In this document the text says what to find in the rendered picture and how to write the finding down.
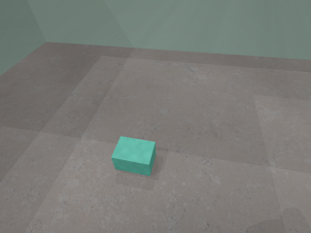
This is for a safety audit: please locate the carton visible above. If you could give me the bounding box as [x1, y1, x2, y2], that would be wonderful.
[111, 136, 156, 176]

